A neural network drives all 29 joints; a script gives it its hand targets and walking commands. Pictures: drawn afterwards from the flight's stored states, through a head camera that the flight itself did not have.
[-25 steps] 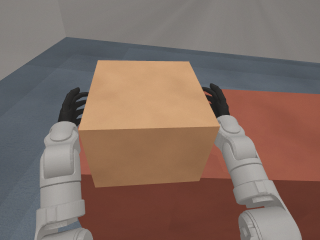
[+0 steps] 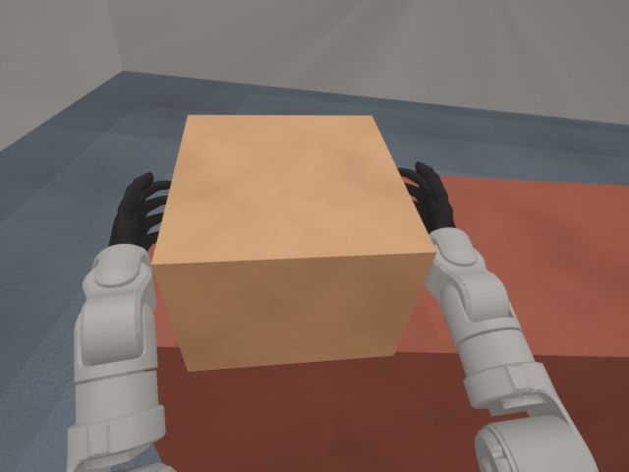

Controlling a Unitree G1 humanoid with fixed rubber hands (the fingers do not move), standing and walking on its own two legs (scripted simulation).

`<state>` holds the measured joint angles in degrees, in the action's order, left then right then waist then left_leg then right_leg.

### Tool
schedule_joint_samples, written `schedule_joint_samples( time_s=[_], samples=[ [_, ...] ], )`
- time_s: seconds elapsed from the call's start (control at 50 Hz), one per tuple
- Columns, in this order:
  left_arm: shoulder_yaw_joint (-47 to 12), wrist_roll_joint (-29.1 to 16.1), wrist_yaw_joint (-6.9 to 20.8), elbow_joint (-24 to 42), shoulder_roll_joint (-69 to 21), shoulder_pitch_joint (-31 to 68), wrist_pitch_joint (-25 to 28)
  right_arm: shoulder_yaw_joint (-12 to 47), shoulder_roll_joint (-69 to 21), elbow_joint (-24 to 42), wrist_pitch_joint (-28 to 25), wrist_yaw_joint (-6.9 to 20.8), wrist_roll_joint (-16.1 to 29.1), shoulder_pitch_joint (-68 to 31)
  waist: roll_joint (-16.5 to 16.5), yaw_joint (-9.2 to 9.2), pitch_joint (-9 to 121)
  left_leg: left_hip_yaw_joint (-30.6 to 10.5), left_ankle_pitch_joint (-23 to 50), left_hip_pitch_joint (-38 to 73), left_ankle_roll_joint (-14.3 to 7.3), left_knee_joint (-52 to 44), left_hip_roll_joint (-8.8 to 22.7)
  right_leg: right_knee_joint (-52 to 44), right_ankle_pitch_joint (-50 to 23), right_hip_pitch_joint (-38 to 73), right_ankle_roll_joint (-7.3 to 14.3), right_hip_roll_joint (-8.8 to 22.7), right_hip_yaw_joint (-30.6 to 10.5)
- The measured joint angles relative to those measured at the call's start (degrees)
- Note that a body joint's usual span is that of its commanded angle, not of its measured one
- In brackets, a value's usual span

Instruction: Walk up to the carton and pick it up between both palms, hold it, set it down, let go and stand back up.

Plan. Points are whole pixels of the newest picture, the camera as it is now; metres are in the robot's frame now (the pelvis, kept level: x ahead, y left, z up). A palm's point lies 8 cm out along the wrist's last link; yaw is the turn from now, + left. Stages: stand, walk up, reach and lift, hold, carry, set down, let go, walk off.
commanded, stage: hold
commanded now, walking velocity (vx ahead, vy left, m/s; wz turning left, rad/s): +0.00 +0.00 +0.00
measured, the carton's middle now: (288, 232) +0.40 +0.01 +0.14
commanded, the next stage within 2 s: none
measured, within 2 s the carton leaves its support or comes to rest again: neither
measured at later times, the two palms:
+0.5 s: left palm (133, 238) +0.35 +0.19 +0.18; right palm (429, 225) +0.36 -0.17 +0.18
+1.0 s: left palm (135, 238) +0.35 +0.18 +0.18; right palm (430, 227) +0.36 -0.17 +0.18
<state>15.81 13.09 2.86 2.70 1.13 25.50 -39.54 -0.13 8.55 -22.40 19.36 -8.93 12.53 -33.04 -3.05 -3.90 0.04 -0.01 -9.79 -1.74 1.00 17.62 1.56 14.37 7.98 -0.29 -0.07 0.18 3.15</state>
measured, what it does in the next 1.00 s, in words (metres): stands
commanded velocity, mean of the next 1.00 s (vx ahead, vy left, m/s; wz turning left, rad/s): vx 0.00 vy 0.00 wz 0.00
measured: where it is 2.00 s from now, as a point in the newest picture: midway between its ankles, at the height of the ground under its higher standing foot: outside the picture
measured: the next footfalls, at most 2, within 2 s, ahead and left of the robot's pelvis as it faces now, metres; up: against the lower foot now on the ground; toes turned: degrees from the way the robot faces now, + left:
none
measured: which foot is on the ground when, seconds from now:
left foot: down 0.00-1.00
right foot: down 0.00-1.00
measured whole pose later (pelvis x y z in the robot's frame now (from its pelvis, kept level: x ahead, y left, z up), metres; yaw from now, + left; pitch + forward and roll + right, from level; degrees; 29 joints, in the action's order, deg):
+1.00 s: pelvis -0.01 +0.00 +0.00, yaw +1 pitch -6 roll -1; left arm 17.9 13.9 3.5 -7.9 1.6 32.1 -37.3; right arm -2.8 7.9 -31.3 17.7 -7.9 9.8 -37.8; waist -2.5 -3.6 -0.4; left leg -0.6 -8.7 -2.7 0.7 17.3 1.2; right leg 14.6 7.4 -1.2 -0.1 0.5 3.7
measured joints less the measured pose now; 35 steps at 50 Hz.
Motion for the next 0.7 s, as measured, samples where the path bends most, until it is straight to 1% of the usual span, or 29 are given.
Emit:
schedule_joint_samples(
  time_s=[0.08,0.14,0.24,0.32,0.4,0.52,0.7],
  samples=[
    [0.67,0.85,0.78,-1.29,-0.29,0.52,-1.06,-0.44,-0.59,-1.54,0.69,0.33,-0.79,-0.11,-0.13,0.13,-0.27,0.08,0.23,0.66,-0.08,-0.48,-0.07,0.08,0.08,0.4,0.01,0.07,-0.07],
    [0.64,0.76,0.87,-1.26,-0.27,0.38,-1.14,-0.29,-0.54,-1.41,0.74,0.24,-0.64,0.11,0.13,0.11,-0.67,-0.04,0.29,0.37,-0.05,-0.26,-0.1,0.12,-0.01,0.24,0.01,0.1,0.04],
    [1.17,0.46,0.78,-5.44,0.14,3.5,-0.13,-2.22,-1.05,-3.7,0.51,0.71,-2.12,-1.67,0.68,0.27,-0.87,-0.37,0.81,-0.79,-0.21,-0.36,-0.38,0.36,-0.25,-0.93,-0.03,0.37,0.37],
    [1.18,-0.09,0.45,-6.47,0.52,4.97,0.82,-2.32,-0.6,-3.98,-0.18,0.61,-2.18,-2.71,1.17,0.34,-0.74,-0.49,0.93,-1.46,-0.24,-0.16,-0.37,0.09,-0.57,-1.34,-0.09,0.34,0.48],
    [2.15,0.48,0.78,-7.7,0.22,5.79,1.17,-2.13,-0.45,-5.5,-0.28,0.56,-2.3,-3.88,1.08,0.21,-0.63,-0.5,0.93,-0.79,-0.3,-0.45,-0.39,-0.19,-0.57,-0.67,-0.14,0.36,0.49],
    [2.4,1.12,1.31,-7.95,0.15,5.25,0.95,-1.82,-0.67,-6.53,-0.27,0.54,-2.12,-3.85,0.42,-0.11,-0.75,-0.75,0.7,0.02,-0.19,-0.31,-0.4,-0.24,-0.34,0.34,-0.1,0.36,0.74],
    [1.65,1.01,1.04,-8.25,0.47,5.11,1.3,-2.57,-1.08,-6.82,-1.01,0.78,-2.19,-3.36,0.19,-0.04,-0.78,-0.82,0.76,-0.51,-0.19,0.04,-0.49,0.18,-0.34,-0.21,-0.08,0.45,0.8]
  ],
)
